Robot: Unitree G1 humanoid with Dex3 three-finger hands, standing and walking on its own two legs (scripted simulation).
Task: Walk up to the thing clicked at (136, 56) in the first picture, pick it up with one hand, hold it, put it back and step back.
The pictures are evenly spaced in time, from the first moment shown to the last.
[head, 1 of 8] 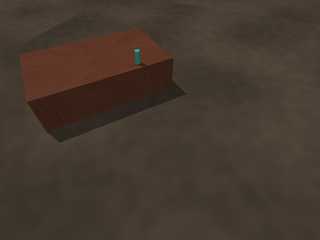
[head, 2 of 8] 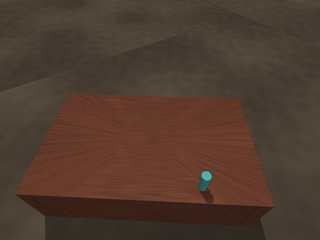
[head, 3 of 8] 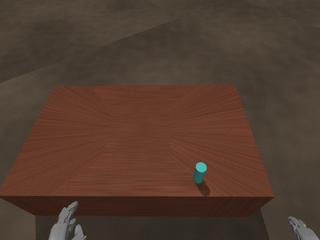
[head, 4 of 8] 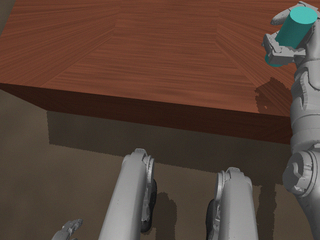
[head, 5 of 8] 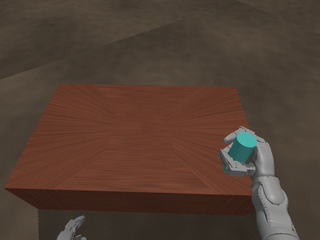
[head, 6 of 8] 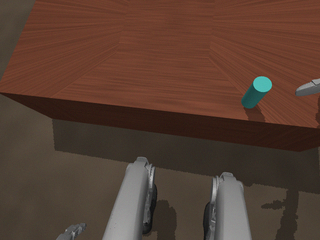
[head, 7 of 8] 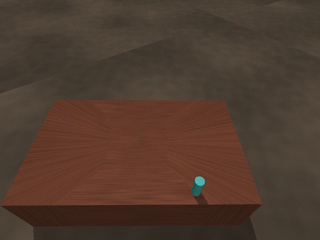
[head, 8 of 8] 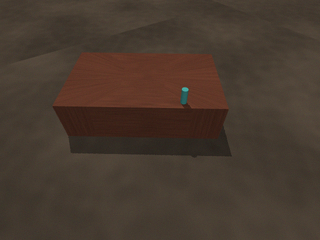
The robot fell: no
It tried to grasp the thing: yes
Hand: right
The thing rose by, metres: 0.40
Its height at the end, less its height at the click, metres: +0.00
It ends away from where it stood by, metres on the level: 0.02
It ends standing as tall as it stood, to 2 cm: yes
